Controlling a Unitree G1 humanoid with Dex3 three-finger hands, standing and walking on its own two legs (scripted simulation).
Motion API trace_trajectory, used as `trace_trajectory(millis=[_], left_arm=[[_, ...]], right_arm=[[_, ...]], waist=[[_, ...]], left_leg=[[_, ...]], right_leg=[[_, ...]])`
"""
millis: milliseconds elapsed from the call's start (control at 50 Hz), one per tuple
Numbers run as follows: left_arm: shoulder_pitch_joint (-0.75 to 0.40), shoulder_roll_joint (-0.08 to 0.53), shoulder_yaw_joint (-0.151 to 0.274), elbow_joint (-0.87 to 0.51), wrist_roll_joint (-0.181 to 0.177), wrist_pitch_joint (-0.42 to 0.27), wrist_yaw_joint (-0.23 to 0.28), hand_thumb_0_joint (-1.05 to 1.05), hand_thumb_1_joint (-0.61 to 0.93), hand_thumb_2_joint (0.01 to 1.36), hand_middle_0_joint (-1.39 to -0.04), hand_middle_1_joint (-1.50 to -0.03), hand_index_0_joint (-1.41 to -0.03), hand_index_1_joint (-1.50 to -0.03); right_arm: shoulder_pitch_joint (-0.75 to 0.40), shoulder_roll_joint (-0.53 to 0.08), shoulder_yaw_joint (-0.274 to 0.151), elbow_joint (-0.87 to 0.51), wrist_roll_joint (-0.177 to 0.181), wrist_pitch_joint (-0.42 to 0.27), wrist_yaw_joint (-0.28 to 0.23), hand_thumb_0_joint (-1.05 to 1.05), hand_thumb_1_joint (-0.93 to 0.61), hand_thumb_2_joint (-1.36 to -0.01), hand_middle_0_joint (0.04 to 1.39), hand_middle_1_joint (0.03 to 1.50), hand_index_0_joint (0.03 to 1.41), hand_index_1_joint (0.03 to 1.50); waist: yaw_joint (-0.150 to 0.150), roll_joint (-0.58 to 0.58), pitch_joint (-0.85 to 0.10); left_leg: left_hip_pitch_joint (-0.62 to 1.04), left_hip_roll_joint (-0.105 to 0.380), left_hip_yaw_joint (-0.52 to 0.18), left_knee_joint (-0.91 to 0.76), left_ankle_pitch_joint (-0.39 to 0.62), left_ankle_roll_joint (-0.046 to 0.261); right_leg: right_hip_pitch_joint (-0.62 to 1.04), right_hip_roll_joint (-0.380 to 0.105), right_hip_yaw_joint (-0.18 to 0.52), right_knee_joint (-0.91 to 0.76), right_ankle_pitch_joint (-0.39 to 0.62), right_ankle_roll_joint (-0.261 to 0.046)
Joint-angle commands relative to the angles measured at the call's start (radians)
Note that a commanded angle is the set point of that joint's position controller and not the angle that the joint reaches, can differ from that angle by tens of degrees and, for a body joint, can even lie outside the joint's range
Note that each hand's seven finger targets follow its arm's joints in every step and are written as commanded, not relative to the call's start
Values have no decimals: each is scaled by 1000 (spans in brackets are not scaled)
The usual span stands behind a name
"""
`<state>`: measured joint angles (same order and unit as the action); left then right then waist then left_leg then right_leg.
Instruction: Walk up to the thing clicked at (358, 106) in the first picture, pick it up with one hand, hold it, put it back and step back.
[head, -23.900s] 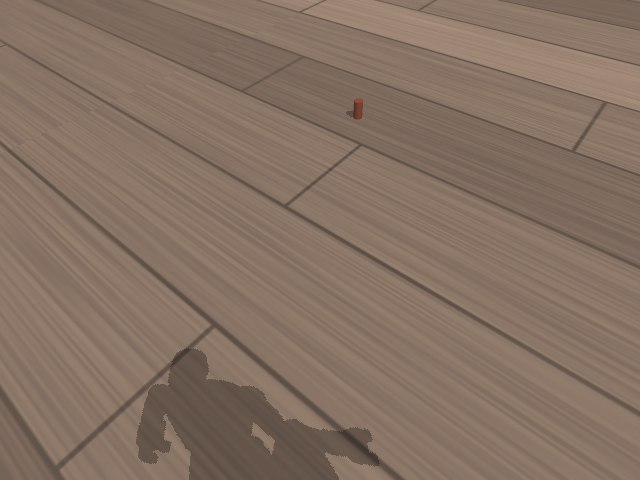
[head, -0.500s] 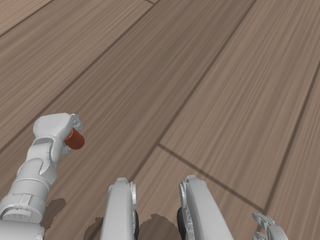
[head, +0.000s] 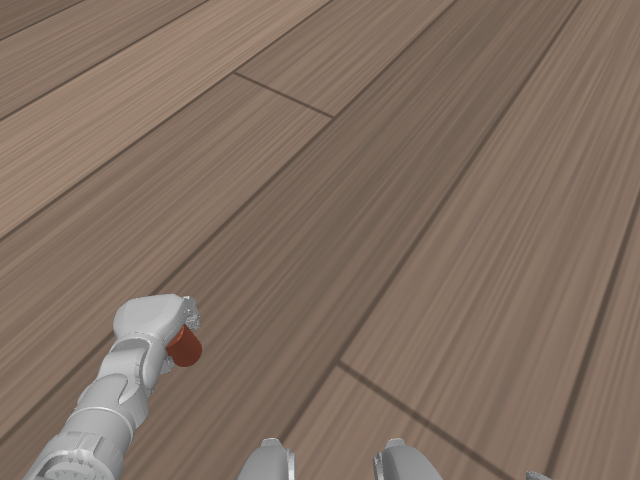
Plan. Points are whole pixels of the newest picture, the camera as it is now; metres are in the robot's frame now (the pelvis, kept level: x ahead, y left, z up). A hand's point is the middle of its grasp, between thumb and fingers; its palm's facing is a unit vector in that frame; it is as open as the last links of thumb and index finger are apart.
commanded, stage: lift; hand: left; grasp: from above
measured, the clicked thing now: (177, 341) +0.35 +0.23 -0.12
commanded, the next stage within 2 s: hold in 0.30 s
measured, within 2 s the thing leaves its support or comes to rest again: neither
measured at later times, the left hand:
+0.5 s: hand (158, 320) +0.34 +0.22 -0.02, palm faces -0.45 -0.08 -0.89, open 7.7 cm
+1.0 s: hand (150, 312) +0.33 +0.22 +0.01, palm faces -0.45 -0.06 -0.89, open 7.7 cm
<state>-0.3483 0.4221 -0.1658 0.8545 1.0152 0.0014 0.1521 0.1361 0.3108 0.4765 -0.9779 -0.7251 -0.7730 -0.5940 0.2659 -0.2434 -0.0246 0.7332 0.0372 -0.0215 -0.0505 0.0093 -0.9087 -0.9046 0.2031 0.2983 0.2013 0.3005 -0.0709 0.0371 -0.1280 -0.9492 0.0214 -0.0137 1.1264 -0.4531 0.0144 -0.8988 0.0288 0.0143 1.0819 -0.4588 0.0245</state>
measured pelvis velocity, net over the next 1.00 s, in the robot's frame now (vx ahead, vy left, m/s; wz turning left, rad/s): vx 0.03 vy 0.00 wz -0.01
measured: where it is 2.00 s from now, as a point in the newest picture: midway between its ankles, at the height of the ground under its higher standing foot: outside the picture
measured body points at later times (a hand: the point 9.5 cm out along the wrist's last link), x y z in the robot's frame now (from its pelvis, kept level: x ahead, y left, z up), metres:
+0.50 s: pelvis +0.03 +0.00 +0.06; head +0.08 -0.01 +0.50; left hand +0.36 +0.22 +0.03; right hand +0.13 -0.27 -0.07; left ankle +0.05 +0.11 -0.65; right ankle +0.04 -0.14 -0.65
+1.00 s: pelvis +0.03 +0.00 +0.07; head +0.06 -0.02 +0.52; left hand +0.35 +0.22 +0.07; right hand +0.15 -0.27 -0.05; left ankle +0.05 +0.11 -0.65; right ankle +0.04 -0.14 -0.65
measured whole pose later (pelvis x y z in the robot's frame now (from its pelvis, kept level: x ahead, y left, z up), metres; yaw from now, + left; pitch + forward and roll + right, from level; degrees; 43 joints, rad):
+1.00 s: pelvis +0.03 +0.00 +0.07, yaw +0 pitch +5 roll +0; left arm -0.26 0.38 -0.21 0.72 1.00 0.03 0.05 0.13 0.34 0.43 -0.97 -0.64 -0.79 -0.53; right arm 0.24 -0.26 -0.04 0.69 0.05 0.03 -0.04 0.01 -0.91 -0.90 0.20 0.30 0.20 0.30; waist -0.02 0.04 -0.05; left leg -0.42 0.01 0.02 0.63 -0.30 0.01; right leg -0.39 0.01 0.05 0.62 -0.31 0.02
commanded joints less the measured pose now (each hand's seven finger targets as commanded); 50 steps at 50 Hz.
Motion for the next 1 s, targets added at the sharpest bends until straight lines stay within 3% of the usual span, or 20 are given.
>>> trace_trajectory(millis=[0,100,200,260,300,320,400,440,520,560,640,720,780,800,860,920,960,980], left_arm=[[-339,225,103,-213,-3,15,74,0,651,653,-977,-713,-1011,-679],[-309,217,100,-171,-12,39,67,0,656,648,-993,-677,-1021,-649],[-295,163,58,-186,-27,41,38,0,649,621,-996,-657,-1025,-629],[-287,164,63,-203,-36,39,29,0,657,612,-995,-658,-1026,-627],[-275,179,73,-202,-31,35,29,0,679,639,-1027,-650,-1051,-627],[-289,162,57,-213,-28,32,26,0,672,616,-1022,-631,-1047,-606],[-291,188,76,-249,-19,23,29,0,655,585,-978,-666,-1020,-624],[-296,171,63,-263,-11,24,30,0,636,580,-975,-641,-1012,-605],[-291,196,71,-280,-1,26,21,0,636,560,-976,-623,-1014,-585],[-309,180,61,-293,-8,29,16,0,646,599,-985,-645,-1021,-610],[-288,166,53,-270,-14,35,9,0,651,555,-976,-633,-1019,-590],[-266,182,61,-280,-19,32,-22,0,635,556,-973,-620,-1011,-582],[-259,162,41,-307,-17,33,-43,0,647,562,-983,-627,-1021,-589],[-260,166,46,-316,-18,33,-46,0,646,568,-976,-633,-1017,-593],[-264,189,66,-344,-26,28,-56,0,621,580,-959,-636,-997,-598],[-279,176,51,-365,-14,28,-57,0,642,572,-975,-633,-1014,-593],[-281,201,69,-360,-13,27,-57,0,637,591,-964,-660,-1006,-618],[-271,183,62,-359,-14,28,-57,0,642,588,-960,-672,-1005,-626]], right_arm=[[42,-158,-53,-80,-7,-29,-8,0,-906,-903,200,300,200,300],[35,-158,-56,-83,-5,-19,-6,0,-907,-902,200,300,200,300],[31,-150,-61,-91,-5,-13,-1,0,-909,-903,200,300,200,300],[27,-151,-63,-100,-4,-11,0,0,-906,-901,200,300,200,300],[23,-154,-63,-107,0,-6,0,0,-905,-901,200,300,200,300],[21,-151,-61,-106,-2,-6,0,0,-904,-900,200,300,200,300],[12,-154,-66,-111,-1,-2,-2,0,-907,-899,200,300,200,300],[12,-154,-65,-108,-1,-2,0,0,-906,-900,200,300,200,300],[1,-163,-70,-109,2,2,-3,0,-904,-900,200,300,200,300],[-4,-162,-70,-114,3,3,-1,0,-905,-900,200,300,200,300],[-22,-159,-68,-121,3,5,0,0,-902,-899,200,300,200,300],[-37,-162,-71,-136,7,7,2,0,-905,-900,200,300,199,300],[-54,-158,-66,-148,9,10,3,0,-906,-901,199,300,199,300],[-49,-160,-67,-151,9,10,2,0,-904,-900,200,300,199,300],[-57,-161,-67,-161,13,15,2,0,-906,-901,200,300,199,300],[-67,-155,-61,-163,14,14,1,0,-906,-900,199,300,199,300],[-69,-158,-61,-161,14,17,0,0,-907,-901,199,300,199,300],[-71,-156,-60,-164,13,16,2,0,-907,-901,199,300,199,300]], waist=[[5,61,-346],[10,31,-307],[13,30,-284],[17,33,-271],[16,17,-251],[5,12,-245],[24,13,-258],[15,26,-263],[23,11,-266],[20,17,-257],[27,-3,-215],[39,12,-208],[42,-10,-199],[35,-10,-213],[51,9,-206],[45,-8,-203],[53,9,-187],[50,4,-184]], left_leg=[[391,-16,-14,-253,190,-12],[451,-20,-3,-308,261,-10],[516,-23,2,-360,315,-11],[545,-26,5,-391,333,-12],[559,-25,7,-409,336,-11],[560,-26,9,-410,344,-9],[585,-33,15,-430,373,-7],[622,-31,13,-448,392,-11],[657,-33,21,-459,441,-5],[667,-35,22,-475,430,-9],[662,-35,20,-505,394,-9],[675,-35,25,-524,397,-9],[684,-37,26,-536,403,-4],[689,-37,25,-534,413,-3],[711,-32,27,-555,414,-8],[715,-35,29,-563,412,-2],[713,-34,32,-573,401,-4],[720,-32,27,-579,396,-6]], right_leg=[[189,27,-22,-228,185,-45],[274,23,-14,-295,249,-39],[332,20,-8,-354,293,-38],[374,20,-8,-385,308,-36],[380,19,-9,-403,312,-36],[388,19,-3,-411,324,-34],[439,15,5,-435,360,-30],[436,14,1,-436,365,-35],[477,14,7,-463,418,-30],[487,12,6,-473,409,-31],[501,13,6,-500,374,-31],[521,15,6,-510,369,-34],[545,14,9,-525,381,-31],[549,13,11,-525,390,-31],[563,18,6,-534,379,-35],[568,15,13,-545,390,-32],[575,15,10,-555,374,-33],[572,16,11,-555,365,-35]])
